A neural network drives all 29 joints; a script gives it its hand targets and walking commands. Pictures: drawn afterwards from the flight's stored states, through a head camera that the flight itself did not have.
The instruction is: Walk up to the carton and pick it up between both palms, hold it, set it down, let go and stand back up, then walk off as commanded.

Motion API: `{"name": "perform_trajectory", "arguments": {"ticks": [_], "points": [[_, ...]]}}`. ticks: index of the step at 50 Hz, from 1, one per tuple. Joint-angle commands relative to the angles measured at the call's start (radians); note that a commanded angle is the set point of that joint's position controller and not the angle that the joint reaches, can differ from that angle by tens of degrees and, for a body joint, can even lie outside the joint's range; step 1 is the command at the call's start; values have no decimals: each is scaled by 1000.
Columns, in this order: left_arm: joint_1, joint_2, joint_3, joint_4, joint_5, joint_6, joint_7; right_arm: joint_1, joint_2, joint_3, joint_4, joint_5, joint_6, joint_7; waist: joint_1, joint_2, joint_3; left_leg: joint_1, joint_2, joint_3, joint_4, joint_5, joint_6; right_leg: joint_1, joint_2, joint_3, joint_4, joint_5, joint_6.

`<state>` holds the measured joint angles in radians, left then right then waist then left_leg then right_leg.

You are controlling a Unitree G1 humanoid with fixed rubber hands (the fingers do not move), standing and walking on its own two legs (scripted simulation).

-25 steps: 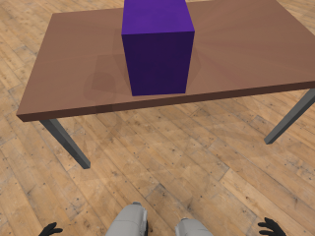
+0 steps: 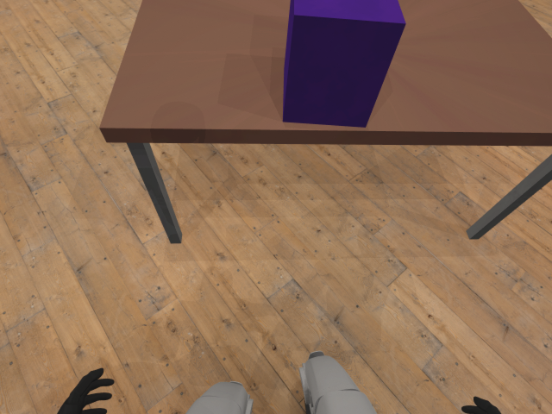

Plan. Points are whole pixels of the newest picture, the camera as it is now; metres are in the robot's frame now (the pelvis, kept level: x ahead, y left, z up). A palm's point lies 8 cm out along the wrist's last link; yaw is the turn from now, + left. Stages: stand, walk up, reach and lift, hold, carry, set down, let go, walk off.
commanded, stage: walk off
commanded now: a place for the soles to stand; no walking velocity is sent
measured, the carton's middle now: (332, 50) +0.83 -0.08 +0.02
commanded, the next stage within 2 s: none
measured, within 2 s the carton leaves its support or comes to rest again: neither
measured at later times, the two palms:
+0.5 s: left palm out of the picture -0.03 +0.23 -0.13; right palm out of the picture -0.05 -0.39 -0.08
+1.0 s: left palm out of the picture -0.07 +0.23 -0.10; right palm out of the picture -0.14 -0.39 -0.08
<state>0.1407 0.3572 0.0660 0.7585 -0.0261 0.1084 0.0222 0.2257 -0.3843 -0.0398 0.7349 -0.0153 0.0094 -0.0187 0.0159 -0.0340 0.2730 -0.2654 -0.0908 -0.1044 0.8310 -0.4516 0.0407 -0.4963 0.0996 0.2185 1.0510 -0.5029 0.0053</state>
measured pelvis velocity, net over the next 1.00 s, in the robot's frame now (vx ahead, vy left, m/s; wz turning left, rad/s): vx -0.16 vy -0.08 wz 0.01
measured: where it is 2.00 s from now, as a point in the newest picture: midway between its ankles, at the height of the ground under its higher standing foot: outside the picture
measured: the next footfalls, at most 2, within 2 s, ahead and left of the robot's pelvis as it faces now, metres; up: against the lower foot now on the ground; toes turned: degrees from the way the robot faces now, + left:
right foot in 0.50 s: -0.04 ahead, -0.20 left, +0.00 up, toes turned +5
left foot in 0.82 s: -0.18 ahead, +0.03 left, +0.00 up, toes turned -6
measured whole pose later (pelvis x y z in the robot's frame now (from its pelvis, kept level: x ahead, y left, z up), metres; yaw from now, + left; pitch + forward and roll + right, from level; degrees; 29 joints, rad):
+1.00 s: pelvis -0.16 -0.08 +0.00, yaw +1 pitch -4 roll -1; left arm 0.25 0.39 0.09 0.76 -0.03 0.00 0.00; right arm 0.39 -0.38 -0.04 0.79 -0.04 -0.03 0.00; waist -0.01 -0.03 0.13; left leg -0.19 -0.06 -0.10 0.77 -0.51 0.04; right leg -0.46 0.08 0.12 0.93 -0.44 -0.01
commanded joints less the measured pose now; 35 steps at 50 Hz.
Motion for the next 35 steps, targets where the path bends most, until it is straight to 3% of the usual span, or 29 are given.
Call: {"name": "perform_trajectory", "arguments": {"ticks": [1,2,3,4,5,7,8,10,11,12,15,16,17,18,19,20,21,22,23,24,25,26,27,28,29,30,31,33,35], "points": [[78,243,97,-91,46,-24,8,-19,-279,-108,-81,10,-29,-49,-7,79,-148,23,365,-399,-385,406,124,-165,59,103,313,1,1],[75,260,103,-81,48,-23,-2,-17,-264,-105,-96,0,-30,-50,-10,110,-136,-20,339,-377,-381,380,136,-112,61,56,336,16,13],[92,267,104,-105,54,-18,-5,22,-262,-110,-100,1,-34,-50,-22,96,-144,34,348,-415,-376,389,132,-148,57,62,354,21,18],[104,262,97,-95,57,-18,-7,37,-243,-112,-100,3,-31,-55,-29,93,-154,87,356,-393,-336,492,143,-159,67,62,383,16,21],[96,263,107,-108,56,-17,-1,61,-256,-118,-95,2,-31,-62,-45,118,-139,83,381,-424,-307,536,211,-172,72,62,425,-12,25],[145,280,108,-112,50,-25,-6,57,-276,-120,-100,5,-36,-62,-33,153,-201,120,393,-399,-261,613,234,-176,64,49,428,-25,22],[121,289,117,-120,58,-18,-7,86,-262,-111,-102,12,-31,-57,-52,120,-217,157,384,-414,-265,579,217,-189,78,67,433,-4,18],[116,285,112,-119,47,-20,-10,90,-276,-117,-94,4,-31,-60,-66,178,-203,150,382,-438,-283,457,243,-183,62,48,379,-11,29],[139,282,109,-105,49,-27,-10,94,-265,-112,-87,11,-34,-58,-55,172,-219,163,375,-394,-256,564,232,-173,59,46,356,-12,16],[165,266,110,-117,50,-25,-12,103,-248,-114,-102,6,-38,-61,-55,127,-245,188,380,-419,-276,513,228,-180,57,45,353,-8,19],[178,254,116,-75,51,-32,-14,84,-268,-109,-93,-5,-33,-56,-54,225,-260,122,389,-415,-301,358,237,-88,5,-4,238,-17,17],[156,256,113,-79,45,-40,-19,73,-260,-106,-108,-1,-38,-48,-61,194,-237,101,359,-415,-336,278,227,-89,21,-12,211,-11,20],[159,250,118,-91,46,-33,-9,89,-281,-117,-98,0,-35,-45,-54,196,-243,76,396,-458,-347,217,236,-82,10,-17,207,-28,16],[187,255,114,-92,46,-40,-12,54,-295,-110,-111,-7,-30,-43,-44,270,-235,83,423,-472,-367,152,234,-75,-19,-18,132,-13,1],[191,254,110,-69,49,-49,-23,21,-286,-112,-118,-17,-28,-49,-38,236,-239,5,396,-383,-337,162,225,9,-75,-46,8,-20,-5],[216,249,106,-44,45,-55,-26,-5,-303,-111,-111,-12,-22,-38,-24,271,-263,-47,364,-345,-375,26,180,99,-61,-125,-72,-45,-15],[271,249,112,-20,45,-45,-40,-43,-314,-113,-129,-18,-15,-38,19,287,-243,-215,347,-279,-437,-74,138,253,-77,-181,-135,-6,-29],[327,262,111,4,42,-53,-41,-81,-326,-103,-113,-27,-6,-29,40,326,-273,-280,308,-223,-387,-191,116,386,-85,-190,-280,-8,-50],[339,253,116,10,44,-66,-39,-71,-281,-91,-115,-39,5,-21,63,240,-233,-367,218,-144,-284,-228,90,401,-76,-152,-352,-5,-41],[355,285,119,29,50,-62,-36,-41,-276,-95,-93,-34,7,-32,67,109,-220,-461,179,-104,-108,-284,65,445,-113,-40,-426,-84,-83],[312,298,109,-22,56,-74,-28,9,-199,-80,-84,-13,2,-31,53,-110,-211,-418,19,23,164,-229,0,301,-278,280,-643,-134,-147],[217,326,127,-62,58,-70,-21,-96,-211,-84,-89,-1,11,-38,91,-133,-134,-353,-55,-48,418,-198,-49,-21,-388,473,-820,-292,-208],[101,337,125,-73,63,-74,-11,-88,-234,-91,-77,-9,14,-36,43,-76,-43,-291,-39,-111,501,-116,-39,-188,-380,482,-872,-398,-204],[19,341,119,-93,64,-83,-4,-48,-241,-84,-56,3,9,-31,-7,-44,-47,-240,-39,-134,509,-58,-25,-194,-351,432,-833,-337,-205],[-16,314,119,-109,65,-82,-8,40,-247,-92,-14,10,2,-28,-22,-114,-83,-197,-16,-78,479,-22,-33,-178,-327,330,-813,-268,-204],[-46,311,116,-90,62,-85,-4,74,-261,-89,18,8,1,-20,-40,-108,-106,-172,-11,-73,453,-18,-41,-134,-313,310,-787,-271,-205],[-48,275,115,-105,61,-92,-12,146,-255,-93,24,4,-2,-6,-38,-120,-155,-143,10,-38,438,6,-41,-47,-281,254,-762,-276,-206],[51,277,98,-88,66,-107,-6,126,-246,-91,15,-9,-14,6,-19,-81,-247,-154,51,-45,270,-78,-48,112,-345,294,-698,-282,-227],[79,274,93,-73,67,-115,-14,93,-213,-71,3,-10,-17,18,1,-124,-252,-143,80,-1,63,-125,-39,188,-332,258,-704,-248,-227]]}}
